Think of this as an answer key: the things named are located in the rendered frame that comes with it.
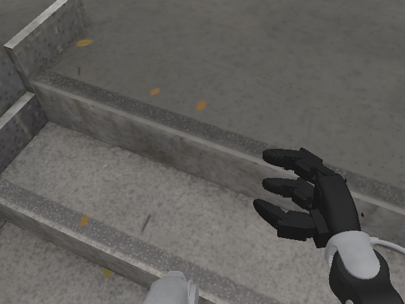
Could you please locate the left robot thigh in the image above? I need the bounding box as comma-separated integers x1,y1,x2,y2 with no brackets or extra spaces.
143,276,199,304

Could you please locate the right robot hand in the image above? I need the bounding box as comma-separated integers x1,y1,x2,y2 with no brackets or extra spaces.
253,148,364,248

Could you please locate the robot left shin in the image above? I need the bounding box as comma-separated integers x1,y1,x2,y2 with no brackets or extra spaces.
150,271,186,289

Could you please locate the robot right forearm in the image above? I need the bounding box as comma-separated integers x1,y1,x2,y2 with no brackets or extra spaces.
325,231,405,304

